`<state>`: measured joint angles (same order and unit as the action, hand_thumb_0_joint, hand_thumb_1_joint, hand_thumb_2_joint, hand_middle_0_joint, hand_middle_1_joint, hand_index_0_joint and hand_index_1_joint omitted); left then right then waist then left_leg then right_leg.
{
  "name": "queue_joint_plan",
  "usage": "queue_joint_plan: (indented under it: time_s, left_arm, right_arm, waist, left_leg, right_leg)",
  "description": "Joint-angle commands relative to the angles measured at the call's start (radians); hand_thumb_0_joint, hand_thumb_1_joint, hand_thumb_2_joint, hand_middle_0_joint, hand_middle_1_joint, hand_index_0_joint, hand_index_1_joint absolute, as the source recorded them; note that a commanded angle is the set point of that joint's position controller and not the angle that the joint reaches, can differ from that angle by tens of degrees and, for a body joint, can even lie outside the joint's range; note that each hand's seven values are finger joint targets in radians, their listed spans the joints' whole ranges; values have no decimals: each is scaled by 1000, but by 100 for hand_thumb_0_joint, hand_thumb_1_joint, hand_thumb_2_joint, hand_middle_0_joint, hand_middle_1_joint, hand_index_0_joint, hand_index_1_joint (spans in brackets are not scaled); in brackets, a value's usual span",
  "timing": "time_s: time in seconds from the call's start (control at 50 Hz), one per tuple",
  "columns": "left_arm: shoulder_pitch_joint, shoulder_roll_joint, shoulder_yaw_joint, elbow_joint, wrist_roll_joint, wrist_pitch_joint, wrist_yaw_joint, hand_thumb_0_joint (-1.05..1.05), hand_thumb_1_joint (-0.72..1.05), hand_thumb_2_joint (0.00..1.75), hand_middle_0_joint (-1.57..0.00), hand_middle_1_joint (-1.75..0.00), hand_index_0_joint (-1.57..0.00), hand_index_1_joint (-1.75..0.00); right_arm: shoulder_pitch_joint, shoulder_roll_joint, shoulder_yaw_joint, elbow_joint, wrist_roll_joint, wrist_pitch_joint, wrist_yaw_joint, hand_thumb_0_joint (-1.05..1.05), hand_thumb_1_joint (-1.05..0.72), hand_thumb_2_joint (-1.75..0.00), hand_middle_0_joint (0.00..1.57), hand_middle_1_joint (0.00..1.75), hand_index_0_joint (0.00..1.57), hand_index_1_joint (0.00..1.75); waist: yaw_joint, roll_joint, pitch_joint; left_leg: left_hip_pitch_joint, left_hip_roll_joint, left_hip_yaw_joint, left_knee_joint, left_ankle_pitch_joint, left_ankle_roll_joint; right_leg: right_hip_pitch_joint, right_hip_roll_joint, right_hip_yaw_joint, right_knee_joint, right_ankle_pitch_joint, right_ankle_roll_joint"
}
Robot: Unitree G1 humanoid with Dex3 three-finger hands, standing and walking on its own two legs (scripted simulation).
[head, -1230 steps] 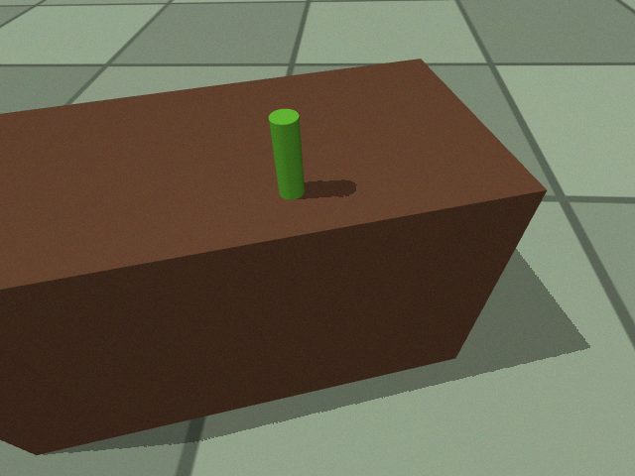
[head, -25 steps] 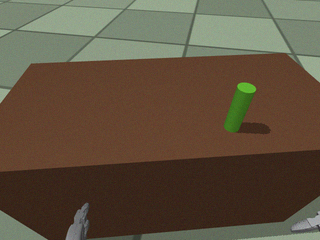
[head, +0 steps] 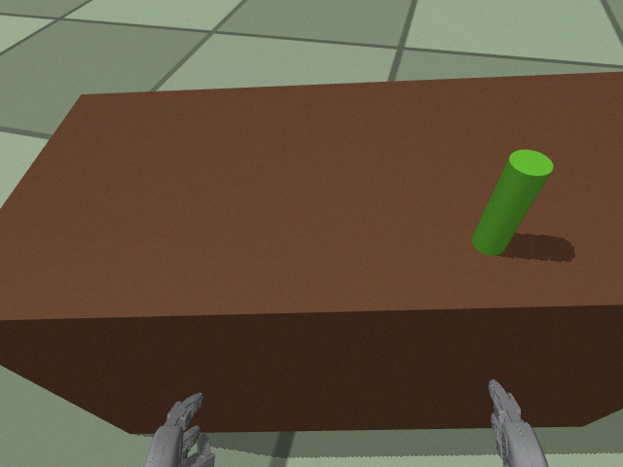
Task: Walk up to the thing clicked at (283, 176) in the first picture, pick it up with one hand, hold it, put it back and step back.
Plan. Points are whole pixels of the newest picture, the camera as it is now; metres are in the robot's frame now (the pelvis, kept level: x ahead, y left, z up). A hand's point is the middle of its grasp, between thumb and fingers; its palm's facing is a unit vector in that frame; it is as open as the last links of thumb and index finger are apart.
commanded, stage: home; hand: right
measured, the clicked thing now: (507, 207) +0.45 -0.26 +0.07
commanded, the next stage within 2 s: none
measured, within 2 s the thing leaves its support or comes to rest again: neither
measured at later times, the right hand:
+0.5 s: hand (477, 455) +0.17 -0.19 -0.12, palm faces -0.03 +0.95 -0.30, open 17.4 cm
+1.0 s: hand out of the picture +0.03 -0.28 -0.14, palm faces -0.08 +0.93 -0.37, open 17.5 cm
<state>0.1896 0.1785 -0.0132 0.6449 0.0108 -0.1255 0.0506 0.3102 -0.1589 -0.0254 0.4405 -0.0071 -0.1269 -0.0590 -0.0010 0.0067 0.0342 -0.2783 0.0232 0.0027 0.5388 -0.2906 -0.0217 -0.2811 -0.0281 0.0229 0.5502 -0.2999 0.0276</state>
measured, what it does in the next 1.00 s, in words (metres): stands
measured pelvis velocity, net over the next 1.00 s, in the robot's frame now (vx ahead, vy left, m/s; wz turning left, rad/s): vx -0.03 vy -0.02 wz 0.01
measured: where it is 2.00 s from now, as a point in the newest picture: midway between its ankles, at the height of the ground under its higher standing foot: outside the picture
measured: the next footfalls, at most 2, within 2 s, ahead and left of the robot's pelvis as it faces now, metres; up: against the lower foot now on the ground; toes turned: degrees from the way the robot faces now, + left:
none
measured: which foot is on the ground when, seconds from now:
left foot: down 0.00-1.00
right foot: down 0.00-1.00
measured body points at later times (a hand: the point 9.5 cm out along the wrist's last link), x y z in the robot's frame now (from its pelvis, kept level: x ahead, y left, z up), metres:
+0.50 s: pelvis +0.02 +0.00 +0.00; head +0.04 +0.01 +0.45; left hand +0.15 +0.26 -0.11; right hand +0.17 -0.24 -0.10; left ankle -0.01 +0.13 -0.73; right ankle -0.01 -0.14 -0.73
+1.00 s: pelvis -0.03 -0.02 +0.01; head -0.03 -0.01 +0.46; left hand +0.03 +0.28 -0.12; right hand +0.04 -0.32 -0.12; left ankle -0.01 +0.13 -0.73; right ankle -0.01 -0.14 -0.73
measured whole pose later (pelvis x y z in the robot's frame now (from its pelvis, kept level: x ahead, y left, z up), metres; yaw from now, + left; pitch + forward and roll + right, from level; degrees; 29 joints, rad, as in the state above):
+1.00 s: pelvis -0.03 -0.02 +0.01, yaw +1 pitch -3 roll +0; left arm 0.18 0.36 -0.01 1.07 0.03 0.01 -0.02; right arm 0.20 -0.37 0.03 1.05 -0.02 -0.01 0.00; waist 0.00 0.00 0.04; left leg -0.16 0.05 -0.02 0.41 -0.19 -0.04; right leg -0.15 0.00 -0.01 0.41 -0.20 0.00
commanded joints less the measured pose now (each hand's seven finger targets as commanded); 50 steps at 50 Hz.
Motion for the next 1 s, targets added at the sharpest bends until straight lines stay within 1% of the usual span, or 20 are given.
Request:
queue_joint_plan:
  time_s: [0.0, 0.08, 0.18, 0.2, 0.28, 0.3, 0.32, 0.34, 0.36, 0.38, 0.4, 0.44, 0.5, 0.56, 0.6, 0.64, 0.68, 0.82, 0.92, 0.98]
  left_arm:
    - [-34, 137, 52, -108, -1, -13, 10, 0, 90, 90, -20, -30, -20, -30]
    - [-32, 140, 52, -114, -3, -2, 16, 0, 90, 90, -20, -30, -20, -30]
    - [-27, 141, 58, -109, -8, 17, 14, 0, 90, 90, -20, -30, -20, -30]
    - [-30, 141, 56, -108, -8, 24, 11, 0, 90, 90, -20, -30, -20, -30]
    - [-37, 148, 60, -114, -13, 44, 8, 0, 90, 90, -20, -30, -20, -30]
    - [-38, 155, 65, -115, -15, 49, 11, 0, 90, 90, -20, -30, -20, -30]
    - [-36, 146, 57, -113, -14, 51, 9, 0, 90, 90, -20, -30, -20, -30]
    - [-25, 151, 65, -109, -14, 55, 9, 0, 90, 90, -20, -30, -20, -30]
    - [-36, 153, 65, -113, -16, 62, 8, 0, 90, 90, -20, -30, -20, -30]
    - [6, 309, 100, -6, 44, 74, -8, 0, 90, 90, -20, -30, -20, -30]
    - [33, 310, 102, 8, 43, 83, -16, 0, 90, 90, -20, -30, -20, -30]
    - [25, 290, 95, 23, 33, 88, -23, 0, 90, 90, -20, -30, -20, -30]
    - [3, 299, 84, 70, 20, 91, -36, 0, 90, 90, -20, -30, -20, -30]
    - [-35, 315, 76, 117, 20, 96, -43, 0, 90, 90, -20, -30, -20, -30]
    - [-53, 330, 74, 144, 20, 98, -43, 0, 90, 90, -20, -30, -20, -30]
    - [-61, 338, 70, 175, 16, 103, -44, 0, 90, 90, -20, -30, -20, -30]
    - [-51, 347, 62, 215, 14, 109, -45, 0, 90, 90, -20, -30, -20, -30]
    - [-79, 397, 52, 310, 11, 110, -51, 0, 90, 90, -20, -30, -20, -30]
    - [-71, 415, 49, 359, 12, 114, -55, 0, 90, 90, -20, -30, -20, -30]
    - [-71, 418, 51, 376, 10, 110, -56, 0, 90, 90, -20, -30, -20, -30]
  right_arm:
    - [-116, -150, -80, -94, 0, -42, -31, 0, 56, -5, 5, 5, 5, 5]
    - [-156, -139, -60, -135, 6, -34, -39, 0, 57, -4, 5, 5, 5, 5]
    - [-92, -91, -19, -59, 6, -3, -46, 0, 56, -5, 5, 5, 5, 5]
    - [-89, -59, 7, -30, 8, 1, -45, 0, 54, -6, 5, 5, 5, 5]
    - [-86, -109, -30, -45, 7, 7, -50, 0, 55, -5, 5, 5, 5, 5]
    - [-112, -165, -69, -97, 4, 6, -54, 0, 54, -6, 5, 5, 5, 5]
    - [-80, -75, -3, -12, 10, 16, -45, 0, 55, -5, 5, 5, 5, 5]
    - [-109, -124, -47, -65, 8, 15, -52, 0, 56, -5, 5, 5, 5, 5]
    - [-110, -136, -51, -61, 8, 17, -53, 0, 56, -4, 5, 5, 5, 5]
    - [-25, -391, -84, 118, -55, 32, -26, 0, 56, -5, 5, 5, 5, 5]
    - [-18, -393, -93, 143, -49, 42, -14, 0, 55, -5, 5, 5, 5, 5]
    - [-43, -348, -78, 160, -35, 43, 1, 0, 54, -6, 5, 5, 5, 5]
    - [-100, -318, -42, 215, -22, 42, 21, 0, 58, -4, 5, 5, 5, 5]
    - [-144, -331, -29, 279, -23, 51, 31, 0, 58, -4, 5, 5, 5, 5]
    - [-136, -353, -26, 323, -20, 55, 34, 0, 57, -4, 5, 5, 5, 5]
    - [-145, -371, -22, 363, -22, 61, 35, 0, 56, -5, 5, 5, 5, 5]
    - [-168, -384, -16, 397, -19, 68, 36, 0, 58, -4, 5, 5, 5, 5]
    - [-165, -418, 3, 505, -14, 84, 41, 0, 58, -4, 5, 5, 5, 5]
    - [-163, -435, 7, 551, -15, 95, 48, 0, 56, -4, 5, 5, 5, 5]
    - [-140, -434, 9, 566, -15, 93, 51, 0, 54, -6, 5, 5, 5, 5]
  waist:
    - [4, -32, -160]
    - [0, -28, -232]
    - [-3, 24, -189]
    - [-2, 36, -162]
    - [-16, 40, -154]
    - [-24, 16, -172]
    - [-2, 60, -145]
    - [-17, 26, -190]
    - [-14, 3, -166]
    - [-4, -15, -210]
    - [4, -14, -257]
    - [10, 5, -243]
    - [19, -8, -182]
    - [17, -29, -89]
    - [7, -21, -91]
    - [9, 1, -76]
    - [16, 13, -54]
    - [5, -6, -20]
    - [9, -19, 42]
    - [3, -20, 28]
  left_leg:
    - [67, -26, 40, -45, 250, 20]
    - [95, -23, 37, -36, 313, 16]
    - [87, -31, 51, -40, 340, 15]
    - [83, -31, 51, -43, 325, 15]
    - [83, -29, 48, -51, 314, 13]
    - [93, -24, 44, -50, 339, 10]
    - [85, -28, 44, -50, 335, 10]
    - [103, -28, 46, -37, 375, 12]
    - [102, -23, 37, -48, 360, 11]
    - [149, 98, -51, 13, 642, 52]
    - [206, 111, -60, 25, 697, 71]
    - [173, 107, -60, 14, 705, 69]
    - [96, 85, -42, -23, 511, 56]
    - [68, 81, -50, -74, 322, 54]
    - [84, 83, -57, -81, 363, 51]
    - [65, 86, -64, -113, 328, 49]
    - [80, 87, -72, -139, 254, 47]
    - [110, 81, -73, -190, 122, 38]
    - [77, 75, -87, -230, -64, 40]
    - [67, 81, -98, -245, -71, 43]
  right_leg:
    - [25, 36, -59, -48, 246, -28]
    - [88, 36, -64, -43, 301, -30]
    - [79, 29, -64, -46, 340, -29]
    - [61, 29, -64, -48, 323, -28]
    - [56, 32, -69, -55, 318, -30]
    - [75, 37, -76, -53, 333, -30]
    - [62, 32, -73, -52, 330, -32]
    - [78, 31, -71, -47, 375, -28]
    - [69, 37, -79, -48, 351, -29]
    - [90, -48, 4, 42, 516, -49]
    - [87, -48, 0, 44, 511, -55]
    - [116, -49, 5, 33, 466, -55]
    - [141, -60, 18, -6, 425, -55]
    - [99, -62, 34, -66, 290, -55]
    - [120, -64, 38, -79, 327, -59]
    - [144, -64, 45, -103, 288, -56]
    - [124, -60, 50, -138, 220, -56]
    - [113, -71, 81, -231, 115, -59]
    - [50, -69, 101, -291, -94, -58]
    - [68, -66, 97, -285, -72, -58]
